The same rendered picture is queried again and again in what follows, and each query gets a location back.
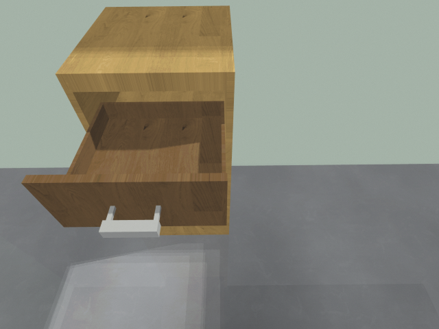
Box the handle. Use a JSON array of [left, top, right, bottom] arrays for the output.
[[99, 206, 161, 238]]

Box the drawer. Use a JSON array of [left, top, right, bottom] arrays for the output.
[[21, 101, 228, 228]]

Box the cabinet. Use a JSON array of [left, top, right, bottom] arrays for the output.
[[56, 5, 235, 235]]

